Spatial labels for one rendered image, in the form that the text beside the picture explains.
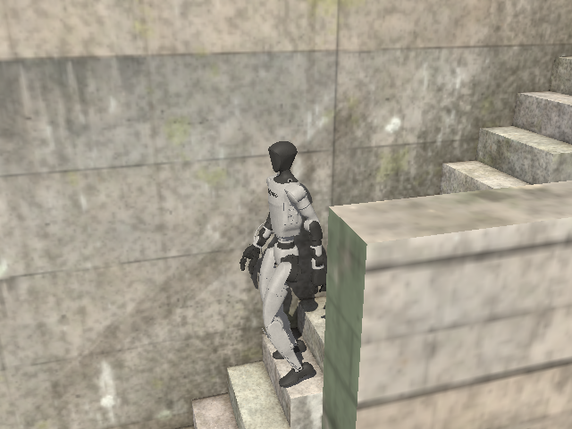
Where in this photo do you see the robot right hand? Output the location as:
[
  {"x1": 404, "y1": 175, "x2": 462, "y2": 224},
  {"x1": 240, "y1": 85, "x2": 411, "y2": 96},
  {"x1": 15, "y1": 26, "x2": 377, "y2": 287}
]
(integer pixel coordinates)
[{"x1": 240, "y1": 244, "x2": 260, "y2": 274}]

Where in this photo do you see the robot left hand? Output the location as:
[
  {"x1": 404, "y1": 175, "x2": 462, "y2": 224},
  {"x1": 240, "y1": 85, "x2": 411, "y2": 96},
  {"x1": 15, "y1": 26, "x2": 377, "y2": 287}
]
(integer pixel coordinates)
[{"x1": 309, "y1": 269, "x2": 327, "y2": 294}]

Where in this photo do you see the robot right upper arm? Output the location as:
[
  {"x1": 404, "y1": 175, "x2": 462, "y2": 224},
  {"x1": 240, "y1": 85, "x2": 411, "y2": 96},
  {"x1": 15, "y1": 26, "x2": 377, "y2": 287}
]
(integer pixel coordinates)
[{"x1": 266, "y1": 174, "x2": 279, "y2": 186}]

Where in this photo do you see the left robot forearm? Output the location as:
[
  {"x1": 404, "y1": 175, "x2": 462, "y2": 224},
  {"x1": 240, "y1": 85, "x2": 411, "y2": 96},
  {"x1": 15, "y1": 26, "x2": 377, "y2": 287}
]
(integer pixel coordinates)
[{"x1": 308, "y1": 221, "x2": 324, "y2": 270}]

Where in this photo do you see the right robot foot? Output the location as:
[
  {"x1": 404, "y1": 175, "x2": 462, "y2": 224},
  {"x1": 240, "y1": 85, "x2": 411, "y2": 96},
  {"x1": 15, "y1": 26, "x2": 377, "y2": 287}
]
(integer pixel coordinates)
[{"x1": 273, "y1": 340, "x2": 306, "y2": 359}]

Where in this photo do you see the robot left shin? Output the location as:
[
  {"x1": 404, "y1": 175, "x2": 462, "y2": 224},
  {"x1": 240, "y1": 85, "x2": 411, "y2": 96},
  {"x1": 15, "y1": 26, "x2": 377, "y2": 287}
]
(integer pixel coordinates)
[{"x1": 262, "y1": 320, "x2": 302, "y2": 373}]

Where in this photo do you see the right robot forearm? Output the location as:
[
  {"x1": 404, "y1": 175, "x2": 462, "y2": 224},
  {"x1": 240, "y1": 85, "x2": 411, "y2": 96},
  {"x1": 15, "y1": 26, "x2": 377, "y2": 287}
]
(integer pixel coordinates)
[{"x1": 253, "y1": 212, "x2": 273, "y2": 248}]

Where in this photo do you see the robot left upper arm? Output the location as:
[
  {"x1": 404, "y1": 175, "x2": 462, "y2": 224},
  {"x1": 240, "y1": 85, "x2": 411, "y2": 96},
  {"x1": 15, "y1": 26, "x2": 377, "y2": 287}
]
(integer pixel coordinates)
[{"x1": 285, "y1": 183, "x2": 320, "y2": 232}]

